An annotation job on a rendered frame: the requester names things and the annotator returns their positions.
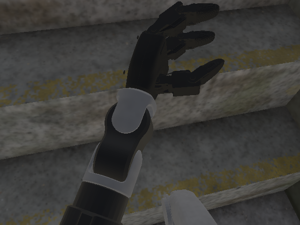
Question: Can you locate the robot right thigh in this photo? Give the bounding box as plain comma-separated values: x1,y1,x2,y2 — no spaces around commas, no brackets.
161,189,217,225

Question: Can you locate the left robot hand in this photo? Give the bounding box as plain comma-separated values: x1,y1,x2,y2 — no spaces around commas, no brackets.
123,1,225,100

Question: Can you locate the left robot forearm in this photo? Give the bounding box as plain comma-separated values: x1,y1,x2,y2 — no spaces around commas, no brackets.
60,88,157,225

